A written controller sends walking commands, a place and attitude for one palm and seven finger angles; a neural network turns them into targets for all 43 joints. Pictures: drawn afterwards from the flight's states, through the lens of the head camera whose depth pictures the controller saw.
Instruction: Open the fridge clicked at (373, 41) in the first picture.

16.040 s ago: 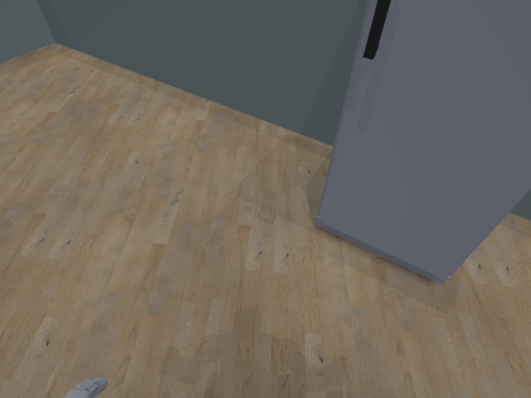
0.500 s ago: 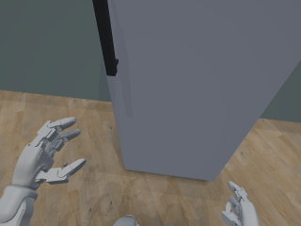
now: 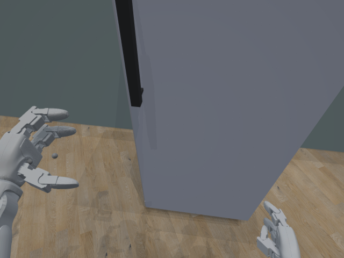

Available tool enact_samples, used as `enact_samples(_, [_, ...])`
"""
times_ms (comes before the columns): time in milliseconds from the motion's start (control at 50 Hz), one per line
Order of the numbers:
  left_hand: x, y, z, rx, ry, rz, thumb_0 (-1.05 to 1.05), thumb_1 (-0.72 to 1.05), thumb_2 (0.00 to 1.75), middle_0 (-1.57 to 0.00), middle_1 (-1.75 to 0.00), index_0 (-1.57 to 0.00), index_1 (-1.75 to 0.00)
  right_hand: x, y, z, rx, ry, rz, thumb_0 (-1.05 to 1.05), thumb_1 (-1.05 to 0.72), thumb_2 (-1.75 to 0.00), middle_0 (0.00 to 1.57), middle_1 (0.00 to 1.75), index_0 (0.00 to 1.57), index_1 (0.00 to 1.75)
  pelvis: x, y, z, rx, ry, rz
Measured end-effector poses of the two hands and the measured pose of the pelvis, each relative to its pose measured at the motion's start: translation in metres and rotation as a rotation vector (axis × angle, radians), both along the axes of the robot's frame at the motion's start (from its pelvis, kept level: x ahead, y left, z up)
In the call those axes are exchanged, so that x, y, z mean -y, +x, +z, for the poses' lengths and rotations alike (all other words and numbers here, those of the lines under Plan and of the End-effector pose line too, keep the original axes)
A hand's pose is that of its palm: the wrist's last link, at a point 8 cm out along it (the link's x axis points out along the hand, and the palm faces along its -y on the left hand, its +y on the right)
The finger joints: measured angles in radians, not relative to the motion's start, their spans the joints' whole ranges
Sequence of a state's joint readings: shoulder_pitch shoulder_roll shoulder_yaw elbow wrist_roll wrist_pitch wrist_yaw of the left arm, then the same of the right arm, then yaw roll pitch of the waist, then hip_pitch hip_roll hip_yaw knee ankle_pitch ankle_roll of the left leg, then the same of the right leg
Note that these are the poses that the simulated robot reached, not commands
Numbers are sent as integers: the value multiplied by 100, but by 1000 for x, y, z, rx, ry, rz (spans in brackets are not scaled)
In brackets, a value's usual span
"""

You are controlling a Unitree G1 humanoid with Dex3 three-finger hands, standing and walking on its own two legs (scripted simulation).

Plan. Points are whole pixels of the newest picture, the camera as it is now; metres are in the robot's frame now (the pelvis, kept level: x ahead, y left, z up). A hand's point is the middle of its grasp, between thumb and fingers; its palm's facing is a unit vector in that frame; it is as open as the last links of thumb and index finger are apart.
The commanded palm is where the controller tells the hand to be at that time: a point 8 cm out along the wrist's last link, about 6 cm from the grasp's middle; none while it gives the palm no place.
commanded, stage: raise the hand to about handle height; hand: left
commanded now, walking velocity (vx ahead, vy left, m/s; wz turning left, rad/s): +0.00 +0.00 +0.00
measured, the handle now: (133, 49) +0.49 +0.16 +0.26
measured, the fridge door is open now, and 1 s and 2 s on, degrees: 0 0 0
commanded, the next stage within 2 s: move the hooked fingers beside the handle in 0.92 s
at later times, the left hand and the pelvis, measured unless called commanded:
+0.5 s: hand (8, 101) +0.25 +0.29 +0.28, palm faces +0.12 -0.98 -0.16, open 14.0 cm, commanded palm +0.21 +0.32 +0.27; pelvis -0.02 -0.01 +0.01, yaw +2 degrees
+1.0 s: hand (46, 110) +0.27 +0.26 +0.25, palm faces +0.03 -0.99 -0.16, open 14.0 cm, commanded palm +0.23 +0.31 +0.27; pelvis +0.00 -0.02 +0.01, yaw +1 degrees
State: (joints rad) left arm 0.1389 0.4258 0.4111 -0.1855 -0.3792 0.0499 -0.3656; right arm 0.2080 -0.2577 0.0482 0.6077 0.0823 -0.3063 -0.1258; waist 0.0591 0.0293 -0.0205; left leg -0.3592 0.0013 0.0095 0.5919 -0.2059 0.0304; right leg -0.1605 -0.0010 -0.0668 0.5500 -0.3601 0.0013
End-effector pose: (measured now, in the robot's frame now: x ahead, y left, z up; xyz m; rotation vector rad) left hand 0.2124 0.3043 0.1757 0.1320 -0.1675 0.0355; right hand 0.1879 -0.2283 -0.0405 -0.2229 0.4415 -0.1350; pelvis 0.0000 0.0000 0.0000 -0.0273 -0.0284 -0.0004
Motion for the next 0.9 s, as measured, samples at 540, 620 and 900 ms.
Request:
enact_samples(540, [-36, 18, 100, -42, 21, 67, -1, -50, 30, -30, -120, -30, -120, -8, -14, -10, -67, 79, 72, 2, -91, -90, 20, 30, 21, 30, 10, -20, 7, 48, 6, 27])
enact_samples(620, [-19, 24, 76, -122, 15, 0, -1, -50, 30, -30, -120, -30, -120, 2, -15, -11, -72, 74, 55, 2, -91, -90, 20, 30, 21, 30, 10, -19, 7, 44, 7, 20])
enact_samples(900, [-24, 30, 90, -55, 2, 80, -1, -50, 30, -30, -120, -30, -120, 2, 7, -6, -48, 76, 73, 2, -91, -90, 20, 30, 20, 30, 18, -6, 7, 40, 12, 21])
